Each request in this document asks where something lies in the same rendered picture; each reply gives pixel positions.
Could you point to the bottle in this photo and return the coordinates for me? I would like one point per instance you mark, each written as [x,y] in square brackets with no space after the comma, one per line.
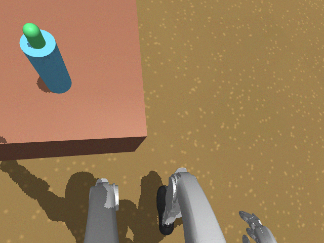
[41,49]

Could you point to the right robot hand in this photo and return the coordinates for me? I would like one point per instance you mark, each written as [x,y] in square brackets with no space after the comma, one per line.
[258,232]

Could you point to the right robot foot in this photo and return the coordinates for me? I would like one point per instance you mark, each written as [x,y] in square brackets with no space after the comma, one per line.
[161,203]

